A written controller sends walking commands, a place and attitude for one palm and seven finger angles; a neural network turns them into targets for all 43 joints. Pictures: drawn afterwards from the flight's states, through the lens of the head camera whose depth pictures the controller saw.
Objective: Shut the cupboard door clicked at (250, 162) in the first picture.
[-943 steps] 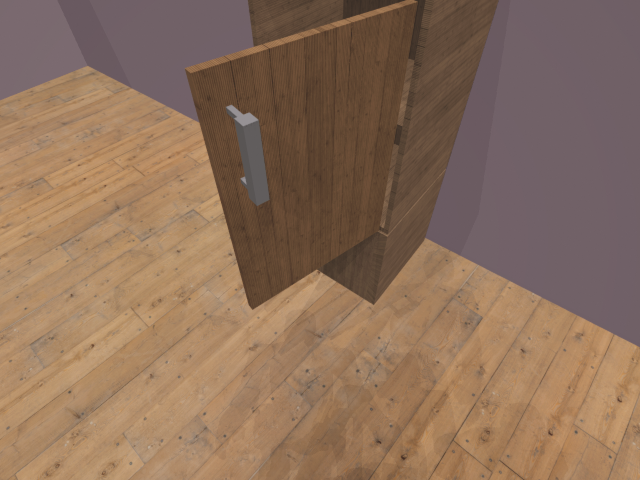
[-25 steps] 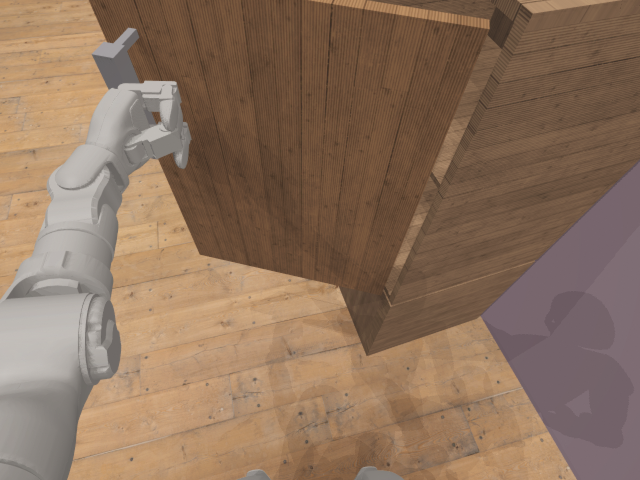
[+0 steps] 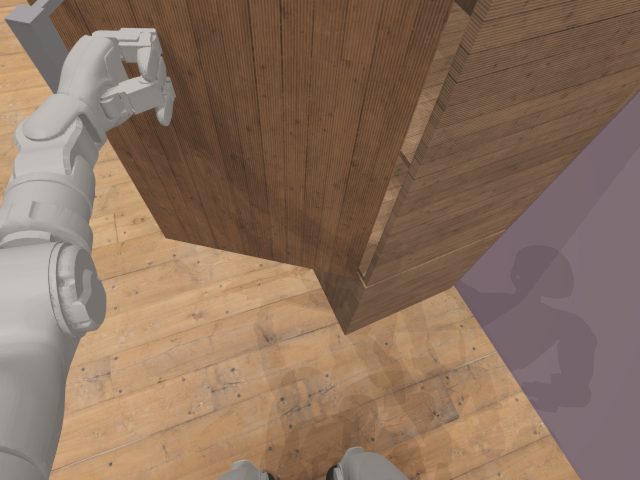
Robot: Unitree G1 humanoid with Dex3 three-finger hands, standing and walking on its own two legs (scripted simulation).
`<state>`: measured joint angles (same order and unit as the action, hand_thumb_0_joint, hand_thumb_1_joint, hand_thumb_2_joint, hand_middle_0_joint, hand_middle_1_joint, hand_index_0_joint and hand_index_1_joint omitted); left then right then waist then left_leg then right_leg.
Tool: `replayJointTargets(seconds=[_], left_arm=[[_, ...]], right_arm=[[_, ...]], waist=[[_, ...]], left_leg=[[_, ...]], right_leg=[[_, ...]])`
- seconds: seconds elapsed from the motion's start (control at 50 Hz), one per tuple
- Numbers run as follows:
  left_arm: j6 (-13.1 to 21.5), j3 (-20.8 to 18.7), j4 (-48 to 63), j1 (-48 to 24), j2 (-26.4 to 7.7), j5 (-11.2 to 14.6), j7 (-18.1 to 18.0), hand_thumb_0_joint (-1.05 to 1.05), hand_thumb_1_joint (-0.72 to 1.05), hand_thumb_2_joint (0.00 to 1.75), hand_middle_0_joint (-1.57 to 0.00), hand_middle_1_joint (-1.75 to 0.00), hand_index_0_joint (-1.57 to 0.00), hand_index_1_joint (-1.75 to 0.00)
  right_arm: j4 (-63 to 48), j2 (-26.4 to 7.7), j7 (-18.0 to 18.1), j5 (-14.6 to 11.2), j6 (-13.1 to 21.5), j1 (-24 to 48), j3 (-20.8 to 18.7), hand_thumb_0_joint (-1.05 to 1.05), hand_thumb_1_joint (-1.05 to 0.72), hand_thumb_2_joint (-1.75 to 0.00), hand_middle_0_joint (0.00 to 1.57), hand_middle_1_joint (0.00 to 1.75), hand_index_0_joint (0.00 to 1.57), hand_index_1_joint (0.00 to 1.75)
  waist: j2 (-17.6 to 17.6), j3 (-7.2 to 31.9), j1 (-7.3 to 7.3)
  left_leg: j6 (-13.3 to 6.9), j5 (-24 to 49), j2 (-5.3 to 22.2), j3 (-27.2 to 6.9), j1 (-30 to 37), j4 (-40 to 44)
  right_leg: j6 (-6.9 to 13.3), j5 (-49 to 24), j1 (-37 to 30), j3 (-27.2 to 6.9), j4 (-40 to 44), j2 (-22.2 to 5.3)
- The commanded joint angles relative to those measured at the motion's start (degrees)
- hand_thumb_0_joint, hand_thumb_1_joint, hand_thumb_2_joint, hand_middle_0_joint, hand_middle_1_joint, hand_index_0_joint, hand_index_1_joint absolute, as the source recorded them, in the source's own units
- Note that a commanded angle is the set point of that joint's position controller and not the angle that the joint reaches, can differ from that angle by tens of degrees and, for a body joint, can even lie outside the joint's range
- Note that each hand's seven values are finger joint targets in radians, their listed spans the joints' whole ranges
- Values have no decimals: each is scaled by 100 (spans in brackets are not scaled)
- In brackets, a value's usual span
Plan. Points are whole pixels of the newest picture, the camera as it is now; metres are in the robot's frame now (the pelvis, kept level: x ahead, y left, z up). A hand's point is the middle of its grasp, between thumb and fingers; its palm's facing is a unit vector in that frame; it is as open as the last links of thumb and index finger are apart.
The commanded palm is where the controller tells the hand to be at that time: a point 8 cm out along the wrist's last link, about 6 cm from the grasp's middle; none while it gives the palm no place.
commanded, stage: push the door shut along its arc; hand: left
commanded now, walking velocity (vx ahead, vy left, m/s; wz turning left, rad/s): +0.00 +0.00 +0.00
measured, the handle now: (75, 69) +0.58 +0.21 +0.15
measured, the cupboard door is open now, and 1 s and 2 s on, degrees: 54 45 45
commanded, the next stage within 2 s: pull the fist back off the door in 0.28 s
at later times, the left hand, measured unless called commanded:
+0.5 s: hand (176, 64) +0.57 +0.09 +0.16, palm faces -0.10 -0.99 +0.13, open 3.0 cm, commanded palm +0.55 +0.12 +0.15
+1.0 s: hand (189, 107) +0.51 +0.08 +0.15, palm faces +0.03 -1.00 -0.01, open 3.1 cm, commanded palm +0.46 +0.12 +0.15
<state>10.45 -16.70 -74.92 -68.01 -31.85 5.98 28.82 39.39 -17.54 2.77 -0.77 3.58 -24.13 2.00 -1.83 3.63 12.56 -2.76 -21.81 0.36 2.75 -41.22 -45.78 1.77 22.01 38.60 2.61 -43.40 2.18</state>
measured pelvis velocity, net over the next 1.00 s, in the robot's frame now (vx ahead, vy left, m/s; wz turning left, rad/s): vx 0.01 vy -0.02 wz -0.01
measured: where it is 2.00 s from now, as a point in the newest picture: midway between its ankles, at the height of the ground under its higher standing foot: outside the picture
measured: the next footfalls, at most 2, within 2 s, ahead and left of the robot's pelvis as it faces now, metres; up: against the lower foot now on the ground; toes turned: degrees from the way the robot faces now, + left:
none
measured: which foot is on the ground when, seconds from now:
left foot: down 0.00-1.00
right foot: down 0.00-1.00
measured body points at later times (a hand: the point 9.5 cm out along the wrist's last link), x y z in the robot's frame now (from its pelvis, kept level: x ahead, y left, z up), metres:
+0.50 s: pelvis +0.00 -0.01 -0.01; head +0.13 +0.00 +0.42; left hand +0.57 +0.15 +0.15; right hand -0.03 -0.28 -0.12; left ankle -0.01 +0.09 -0.70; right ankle -0.02 -0.10 -0.70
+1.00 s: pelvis +0.01 -0.02 +0.01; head +0.07 -0.04 +0.46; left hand +0.50 +0.13 +0.15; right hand -0.01 -0.28 -0.12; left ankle -0.01 +0.09 -0.70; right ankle -0.02 -0.10 -0.70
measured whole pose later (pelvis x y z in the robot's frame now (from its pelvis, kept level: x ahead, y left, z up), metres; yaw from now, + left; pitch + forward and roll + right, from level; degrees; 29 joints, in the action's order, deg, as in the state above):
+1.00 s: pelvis +0.01 -0.02 +0.01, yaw +0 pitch +13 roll +0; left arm 14.0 -15.7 -60.2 -51.6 -15.0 4.7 -0.3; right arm 39.0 -15.7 -2.6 -0.7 0.3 -27.1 -0.7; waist -3.4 5.5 7.4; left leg -1.0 -20.3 1.2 2.9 -31.7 -39.4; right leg 3.3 20.8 29.9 2.0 -38.0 3.4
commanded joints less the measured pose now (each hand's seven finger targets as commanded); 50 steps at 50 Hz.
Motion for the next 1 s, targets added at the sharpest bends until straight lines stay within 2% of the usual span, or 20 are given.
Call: replayJointTargets(seconds=[0.0, 0.02, 0.18, 0.36, 0.38, 0.4, 0.42, 0.46, 0.5, 0.56, 0.62, 0.68, 0.72, 0.76, 0.8, 0.82, 0.88, 0.9, 0.92, 0.98], left_arm=[[327, -59, 1244, -3079, -1306, 137, 36, 0, 90, 90, -130, -150, -130, -150], [320, 183, 1243, -3248, -944, 243, 69, 0, 90, 90, -130, -150, -130, -150], [106, 406, 1041, -3807, -753, 260, 108, 0, 90, 90, -130, -150, -130, -150], [97, 748, 1061, -4374, -318, 292, 96, 0, 90, 90, -130, -150, -130, -150], [-130, -626, 886, -4557, -706, 654, -1123, 0, 90, 90, -130, -150, -130, -150], [-236, -358, 758, -4326, -400, 473, -1719, 0, 90, 90, -130, -150, -130, -150], [-216, -412, 794, -4349, -155, 400, -2245, 0, 90, 90, -130, -150, -130, -150], [31, -375, 1260, -4244, 20, -86, -3175, 0, 90, 90, -130, -150, -130, -150], [466, -227, 1566, -3843, 2, -687, -3713, 0, 90, 90, -130, -150, -130, -150], [645, -58, 1327, -3362, 45, -887, -3524, 0, 90, 90, -130, -150, -130, -150], [509, -437, 1197, -3201, -454, -641, -3197, 0, 90, 90, -130, -150, -130, -150], [736, -564, 1843, -3147, -409, -424, -3101, 0, 90, 90, -130, -150, -130, -150], [946, -683, 1998, -2738, -473, -361, -3132, 0, 90, 90, -130, -150, -130, -150], [1037, -515, 2082, -2077, -161, -402, -3106, 0, 90, 90, -130, -150, -130, -150], [943, -312, 1926, -1473, 136, -391, -3032, 0, 90, 90, -130, -150, -130, -150], [865, -258, 1879, -1201, 266, -319, -2985, 0, 90, 90, -130, -150, -130, -150], [684, -157, 2277, -955, 471, -122, -2876, 0, 90, 90, -130, -150, -130, -150], [677, -4, 2541, -1002, 644, -78, -2857, 0, 90, 90, -130, -150, -130, -150], [690, 262, 2833, -1032, 922, -47, -2853, 0, 90, 90, -130, -150, -130, -150], [778, 263, 3229, -1015, 958, 48, -2962, 0, 90, 90, -130, -150, -130, -150]], right_arm=[[-277, -1091, 91, 17, 87, -896, -427, 0, -90, -90, 20, 30, 20, 30], [-230, -1082, 108, 5, 87, -903, -417, 0, -90, -90, 20, 30, 20, 30], [112, -1113, 152, 56, 122, -897, -423, 0, -90, -90, 20, 30, 20, 30], [372, -1138, 168, 80, 255, -889, -424, 0, -90, -90, 20, 30, 20, 30], [168, -850, 44, 36, 275, -1155, -336, 0, -90, -90, 20, 30, 20, 30], [120, -840, -90, 60, 286, -1236, -317, 0, -90, -90, 20, 30, 20, 30], [100, -802, -180, 130, 302, -1335, -357, 0, -90, -90, 20, 30, 20, 30], [29, -759, -442, 338, 283, -1450, -397, 0, -90, -90, 20, 30, 20, 30], [-17, -749, -667, 488, 219, -1574, -447, 0, -90, -90, 20, 30, 20, 30], [-105, -808, -746, 424, 42, -1555, -510, 0, -90, -90, 20, 30, 20, 30], [-220, -863, -621, 287, -115, -1535, -490, 0, -90, -90, 20, 30, 20, 30], [-341, -742, -563, 232, -99, -1363, -479, 0, -90, -90, 20, 30, 20, 30], [-377, -717, -538, 216, -82, -1359, -488, 0, -90, -90, 20, 30, 20, 30], [-419, -648, -564, 205, -70, -1249, -499, 0, -90, -90, 20, 30, 20, 30], [-436, -640, -579, 163, -107, -1182, -529, 0, -90, -90, 20, 30, 20, 30], [-476, -633, -570, 119, -127, -1145, -537, 0, -90, -90, 20, 30, 20, 30], [-542, -629, -530, 40, -163, -908, -550, 0, -90, -90, 20, 30, 20, 30], [-568, -605, -519, 25, -161, -822, -553, 0, -90, -90, 20, 30, 20, 30], [-601, -567, -500, -14, -148, -725, -563, 0, -90, -90, 20, 30, 20, 30], [-528, -536, -446, -29, -71, -518, -554, 0, -90, -90, 20, 30, 20, 30]], waist=[[-325, 2749, 91], [-521, 2764, 181], [-412, 2727, 361], [-784, 2879, 499], [-937, 2779, 344], [-748, 2839, 360], [-414, 2854, 452], [-736, 3217, 297], [-846, 3528, 171], [-564, 3516, 98], [-181, 3273, -3], [-263, 3298, -182], [-69, 3166, -258], [-130, 3069, -405], [254, 2741, -440], [183, 2573, -476], [446, 2349, -531], [358, 2354, -525], [21, 2332, -487], [151, 2270, -556]], left_leg=[[-29, 2448, -50, -570, 2294, 66], [-49, 2663, -60, -553, 2516, 1], [-65, 2436, -46, -603, 2439, -166], [-55, 2573, -26, -690, 2758, -343], [47, 2427, 93, -786, 2154, -253], [82, 2344, 83, -791, 2004, -138], [60, 2410, 83, -822, 1989, -149], [92, 2812, 41, -801, 2135, -236], [133, 3206, 44, -780, 2372, -323], [114, 3083, -12, -665, 2371, -165], [45, 2457, -79, -495, 1872, 147], [27, 2544, -100, -389, 2038, 261], [9, 2643, -105, -341, 2033, 321], [20, 2783, -122, -273, 2097, 378], [-2, 2631, -133, -215, 1955, 478], [-3, 2598, -151, -157, 1938, 543], [-26, 2363, -168, -102, 1937, 690], [-27, 2365, -177, -96, 2054, 713], [-26, 2437, -172, -88, 2312, 704], [-18, 2283, -158, -149, 2498, 740]], right_leg=[[-46, -2444, -385, -199, 411, 57], [-27, -2492, -157, -141, 364, 83], [-58, -2227, 189, -103, 355, 116], [-33, -2011, 792, 2, 184, 166], [-52, -1981, 437, -129, 396, 75], [-110, -1971, 264, -133, 354, 87], [-148, -2028, 253, -70, 334, 95], [-164, -2238, 257, -79, 202, 87], [-131, -2405, 217, -61, 82, 98], [-107, -2667, -231, -114, 209, 134], [-117, -2852, -1037, -224, 439, 117], [-120, -3161, -1368, -271, 539, 140], [-123, -3324, -1594, -260, 550, 143], [-114, -3550, -1681, -247, 539, 139], [-140, -3572, -1796, -236, 631, 128], [-144, -3601, -1886, -230, 688, 110], [-184, -3666, -2021, -262, 831, 76], [-183, -3681, -2034, -269, 855, 67], [-162, -3549, -1903, -245, 879, 60], [-154, -3304, -1813, -253, 940, 60]])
